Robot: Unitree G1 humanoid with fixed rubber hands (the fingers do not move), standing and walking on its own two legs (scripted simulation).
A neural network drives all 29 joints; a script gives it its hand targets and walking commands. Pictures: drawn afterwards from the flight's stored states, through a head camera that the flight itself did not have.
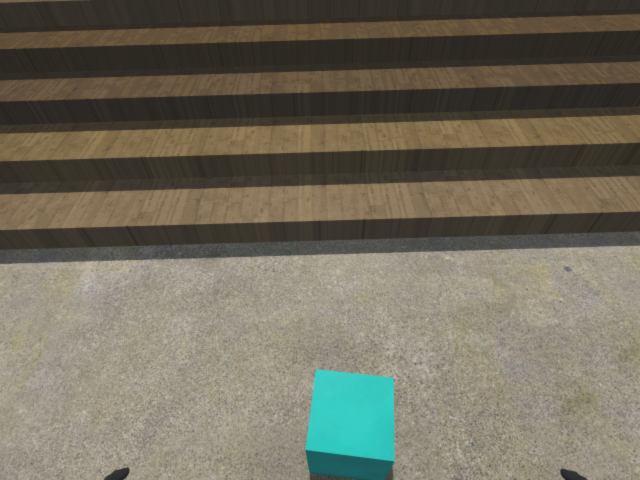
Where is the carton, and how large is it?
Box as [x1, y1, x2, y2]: [305, 369, 394, 479]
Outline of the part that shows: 316,369 305,449 309,472 356,479 384,479 394,460 393,378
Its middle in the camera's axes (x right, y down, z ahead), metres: +0.08 +0.52 +1.06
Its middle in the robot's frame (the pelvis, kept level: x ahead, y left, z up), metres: +0.39 -0.04 -0.66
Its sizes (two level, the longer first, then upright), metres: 0.210 0.200 0.250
